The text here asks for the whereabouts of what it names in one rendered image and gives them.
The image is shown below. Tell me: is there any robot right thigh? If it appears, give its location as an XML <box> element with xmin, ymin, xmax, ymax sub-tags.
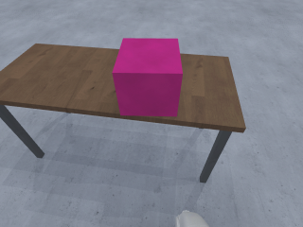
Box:
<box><xmin>175</xmin><ymin>212</ymin><xmax>209</xmax><ymax>227</ymax></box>

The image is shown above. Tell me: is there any carton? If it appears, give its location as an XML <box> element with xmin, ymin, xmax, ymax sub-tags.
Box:
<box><xmin>112</xmin><ymin>38</ymin><xmax>183</xmax><ymax>117</ymax></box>

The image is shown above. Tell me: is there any table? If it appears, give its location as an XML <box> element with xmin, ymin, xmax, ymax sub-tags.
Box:
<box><xmin>0</xmin><ymin>44</ymin><xmax>246</xmax><ymax>183</ymax></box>

